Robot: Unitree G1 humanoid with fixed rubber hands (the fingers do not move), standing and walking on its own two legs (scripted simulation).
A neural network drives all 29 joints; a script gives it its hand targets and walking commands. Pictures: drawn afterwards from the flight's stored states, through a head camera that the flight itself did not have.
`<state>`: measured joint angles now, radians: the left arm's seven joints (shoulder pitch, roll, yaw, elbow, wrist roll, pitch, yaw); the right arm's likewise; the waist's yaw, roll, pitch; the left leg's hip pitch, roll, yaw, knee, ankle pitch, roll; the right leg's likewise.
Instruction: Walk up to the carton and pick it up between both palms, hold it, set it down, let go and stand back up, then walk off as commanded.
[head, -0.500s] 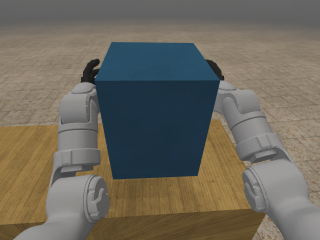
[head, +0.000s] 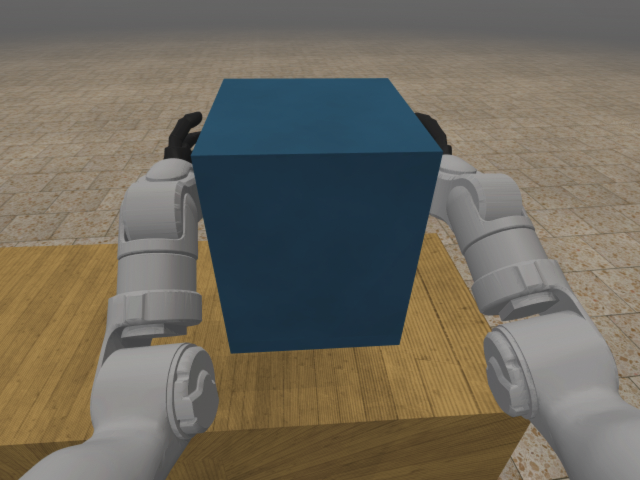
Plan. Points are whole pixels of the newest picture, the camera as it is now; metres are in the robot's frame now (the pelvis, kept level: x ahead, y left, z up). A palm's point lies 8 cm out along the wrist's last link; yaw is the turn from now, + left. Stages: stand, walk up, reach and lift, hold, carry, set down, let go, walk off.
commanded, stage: set down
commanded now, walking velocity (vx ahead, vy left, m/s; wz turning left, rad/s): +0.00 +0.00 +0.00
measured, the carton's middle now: (311, 211) +0.36 -0.01 +0.24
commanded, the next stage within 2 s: none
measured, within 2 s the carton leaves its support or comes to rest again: neither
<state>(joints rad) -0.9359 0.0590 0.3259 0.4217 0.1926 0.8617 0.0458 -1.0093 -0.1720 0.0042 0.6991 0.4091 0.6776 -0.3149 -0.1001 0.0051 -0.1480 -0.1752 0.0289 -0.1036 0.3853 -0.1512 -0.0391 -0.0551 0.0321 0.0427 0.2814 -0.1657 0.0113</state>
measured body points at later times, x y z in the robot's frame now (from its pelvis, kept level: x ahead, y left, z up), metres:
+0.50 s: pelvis +0.01 +0.00 +0.00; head -0.05 +0.03 +0.45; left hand +0.41 +0.15 +0.24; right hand +0.40 -0.14 +0.21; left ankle +0.04 +0.14 -0.75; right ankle +0.00 -0.13 -0.75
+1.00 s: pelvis +0.01 +0.00 +0.00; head -0.04 +0.03 +0.45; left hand +0.42 +0.14 +0.21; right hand +0.40 -0.16 +0.18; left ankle +0.04 +0.14 -0.75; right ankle +0.00 -0.13 -0.75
